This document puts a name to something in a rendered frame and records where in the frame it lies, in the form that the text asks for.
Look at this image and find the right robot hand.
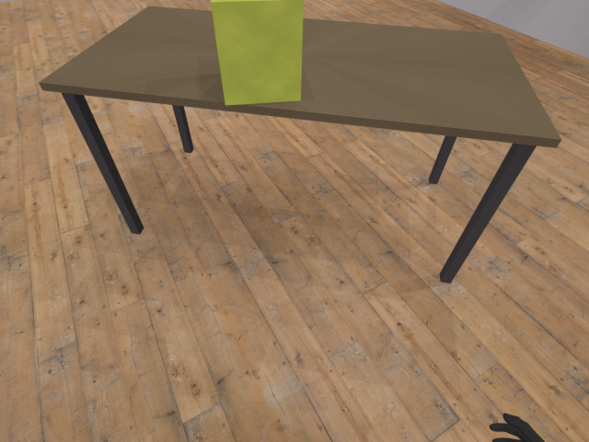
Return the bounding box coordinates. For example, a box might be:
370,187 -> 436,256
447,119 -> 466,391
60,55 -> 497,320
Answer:
490,413 -> 545,442

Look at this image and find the table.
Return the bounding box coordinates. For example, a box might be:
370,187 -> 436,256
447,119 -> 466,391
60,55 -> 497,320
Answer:
39,6 -> 561,284

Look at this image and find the carton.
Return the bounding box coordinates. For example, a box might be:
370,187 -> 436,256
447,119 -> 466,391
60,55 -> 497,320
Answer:
211,0 -> 304,105

